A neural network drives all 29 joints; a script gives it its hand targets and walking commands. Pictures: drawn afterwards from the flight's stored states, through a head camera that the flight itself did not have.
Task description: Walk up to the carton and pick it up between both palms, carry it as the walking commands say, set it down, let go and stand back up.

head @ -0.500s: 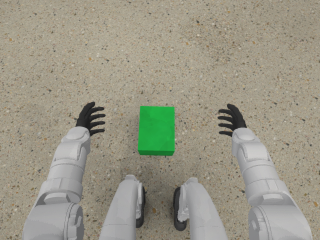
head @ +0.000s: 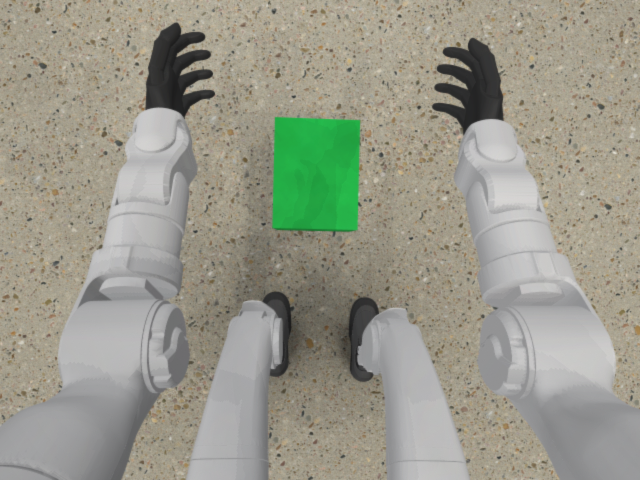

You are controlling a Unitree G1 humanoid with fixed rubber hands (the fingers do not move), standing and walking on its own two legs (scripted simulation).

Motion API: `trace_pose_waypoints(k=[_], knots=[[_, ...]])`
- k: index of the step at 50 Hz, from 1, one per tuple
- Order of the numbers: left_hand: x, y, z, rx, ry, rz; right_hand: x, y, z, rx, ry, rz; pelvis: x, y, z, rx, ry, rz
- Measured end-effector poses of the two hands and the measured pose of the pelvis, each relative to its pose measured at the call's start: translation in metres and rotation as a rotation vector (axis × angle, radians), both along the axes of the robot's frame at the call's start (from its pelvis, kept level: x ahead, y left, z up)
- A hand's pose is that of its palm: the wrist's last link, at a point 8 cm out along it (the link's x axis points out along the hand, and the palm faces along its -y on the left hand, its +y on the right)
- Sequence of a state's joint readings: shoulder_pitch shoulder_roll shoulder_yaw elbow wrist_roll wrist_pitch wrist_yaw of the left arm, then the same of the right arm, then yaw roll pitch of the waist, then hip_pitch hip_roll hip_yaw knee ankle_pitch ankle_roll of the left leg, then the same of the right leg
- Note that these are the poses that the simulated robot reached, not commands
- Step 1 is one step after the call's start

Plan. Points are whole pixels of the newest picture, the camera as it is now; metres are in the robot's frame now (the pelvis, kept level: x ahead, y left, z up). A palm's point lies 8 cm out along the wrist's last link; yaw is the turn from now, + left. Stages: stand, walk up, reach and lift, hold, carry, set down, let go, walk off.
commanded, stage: reach and lift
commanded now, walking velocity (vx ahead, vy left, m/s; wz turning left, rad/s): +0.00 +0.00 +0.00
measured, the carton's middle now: (315, 179) +0.49 +0.02 -0.57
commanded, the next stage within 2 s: none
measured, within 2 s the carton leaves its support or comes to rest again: neither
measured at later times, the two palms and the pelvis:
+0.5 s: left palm (201, 141) +0.48 +0.19 -0.22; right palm (446, 149) +0.49 -0.15 -0.21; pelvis -0.03 -0.02 -0.08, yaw +1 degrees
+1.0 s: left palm (226, 163) +0.48 +0.18 -0.37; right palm (408, 170) +0.49 -0.14 -0.37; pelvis -0.07 -0.02 -0.22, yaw +2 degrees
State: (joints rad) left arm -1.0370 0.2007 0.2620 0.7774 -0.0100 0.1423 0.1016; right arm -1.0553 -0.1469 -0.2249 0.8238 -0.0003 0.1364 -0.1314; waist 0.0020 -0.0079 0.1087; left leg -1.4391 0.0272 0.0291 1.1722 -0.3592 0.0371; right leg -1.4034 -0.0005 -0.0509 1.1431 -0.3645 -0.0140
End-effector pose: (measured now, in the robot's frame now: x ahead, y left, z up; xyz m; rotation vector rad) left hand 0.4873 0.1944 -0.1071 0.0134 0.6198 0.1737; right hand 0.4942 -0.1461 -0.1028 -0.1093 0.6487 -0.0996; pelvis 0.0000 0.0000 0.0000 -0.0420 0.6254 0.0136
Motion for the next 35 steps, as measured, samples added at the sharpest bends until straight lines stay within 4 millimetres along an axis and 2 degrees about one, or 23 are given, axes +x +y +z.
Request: trace_pose_waypoints(k=[5, 11, 14, 19, 25, 29, 35], knots=[[0.012, 0.002, -0.01, -0.015, -0.014, 0.031, 0.011, 0.0, -0.01, 0.01, -0.019, -0.003, 0.004, -0.002, -0.001, 0.0, 0.033, 0.0], [0.003, 0.005, -0.033, -0.018, 0.006, 0.059, 0.011, -0.002, -0.025, 0.015, -0.033, -0.006, 0.002, -0.005, -0.005, 0.001, 0.06, 0.004], [-0.002, 0.005, -0.044, -0.014, 0.01, 0.058, 0.004, -0.002, -0.044, 0.017, 0.001, -0.009, -0.001, -0.007, -0.012, 0.001, 0.089, 0.014], [-0.007, 0.002, -0.067, -0.012, 0.001, 0.058, -0.003, -0.005, -0.069, 0.024, -0.004, -0.012, -0.011, -0.012, -0.037, 0.003, 0.123, 0.018], [-0.01, -0.007, -0.108, -0.011, 0.004, 0.041, -0.007, -0.005, -0.112, 0.037, 0.015, -0.027, -0.026, -0.017, -0.082, 0.007, 0.119, 0.018], [-0.004, -0.009, -0.135, 0.022, -0.006, 0.011, -0.001, -0.003, -0.136, 0.012, -0.024, -0.013, -0.04, -0.02, -0.109, 0.013, 0.043, 0.02], [0.002, -0.008, -0.187, 0.068, 0.002, -0.006, 0.003, 0.006, -0.189, 0.031, -0.027, -0.002, -0.059, -0.022, -0.142, 0.022, -0.1, 0.024]])
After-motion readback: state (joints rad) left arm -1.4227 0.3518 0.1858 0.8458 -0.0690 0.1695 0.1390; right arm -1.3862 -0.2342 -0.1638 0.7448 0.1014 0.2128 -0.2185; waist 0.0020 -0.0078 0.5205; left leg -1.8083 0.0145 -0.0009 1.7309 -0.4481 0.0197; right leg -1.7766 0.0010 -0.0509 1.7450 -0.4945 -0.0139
